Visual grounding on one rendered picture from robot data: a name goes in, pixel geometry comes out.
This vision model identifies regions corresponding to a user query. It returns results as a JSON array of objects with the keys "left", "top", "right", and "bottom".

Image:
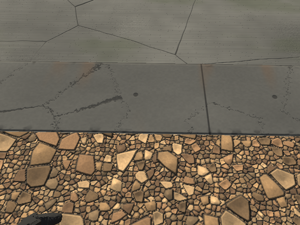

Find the left robot hand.
[{"left": 17, "top": 213, "right": 63, "bottom": 225}]

